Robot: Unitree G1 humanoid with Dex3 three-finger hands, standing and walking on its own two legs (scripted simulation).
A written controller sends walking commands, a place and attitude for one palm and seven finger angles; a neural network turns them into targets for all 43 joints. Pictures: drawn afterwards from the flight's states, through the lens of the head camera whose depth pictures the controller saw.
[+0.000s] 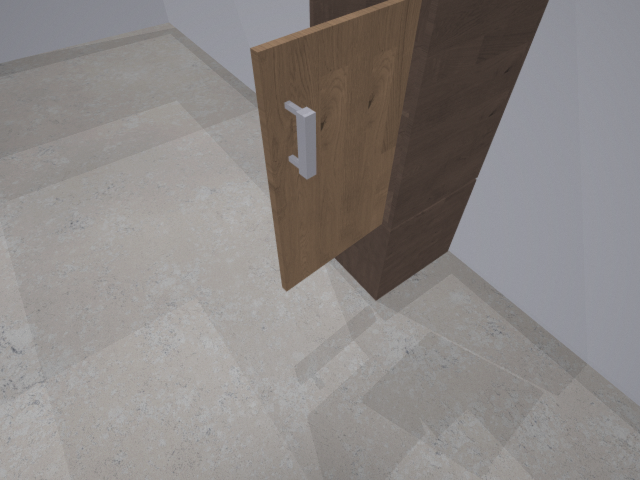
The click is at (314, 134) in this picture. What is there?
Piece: cupboard door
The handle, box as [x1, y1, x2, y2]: [284, 100, 315, 178]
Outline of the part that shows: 289,100 284,104 285,108 296,115 298,157 297,158 291,155 289,156 289,161 299,169 300,174 305,178 308,178 315,174 315,112 307,107 300,108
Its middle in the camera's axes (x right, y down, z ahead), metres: -0.04 -0.16 +0.64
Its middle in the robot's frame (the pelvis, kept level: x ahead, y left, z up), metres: +0.60 +0.07 +0.10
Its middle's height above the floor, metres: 0.87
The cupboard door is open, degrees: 95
